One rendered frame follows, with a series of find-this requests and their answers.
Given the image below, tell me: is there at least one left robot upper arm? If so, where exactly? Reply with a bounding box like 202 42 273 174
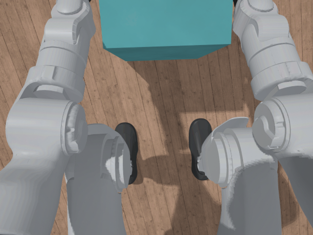
0 97 88 235

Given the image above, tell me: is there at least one right robot upper arm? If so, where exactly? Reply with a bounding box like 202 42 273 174
252 93 313 228

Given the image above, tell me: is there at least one right robot forearm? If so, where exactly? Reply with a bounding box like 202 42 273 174
232 0 313 101

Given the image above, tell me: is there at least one left robot thigh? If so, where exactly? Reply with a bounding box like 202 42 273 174
66 134 130 235

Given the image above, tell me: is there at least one left robot forearm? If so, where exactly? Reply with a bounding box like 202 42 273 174
5 0 96 147

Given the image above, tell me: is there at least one robot right foot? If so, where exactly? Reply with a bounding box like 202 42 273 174
189 118 212 180

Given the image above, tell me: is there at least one carton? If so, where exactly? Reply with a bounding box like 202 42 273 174
99 0 233 61

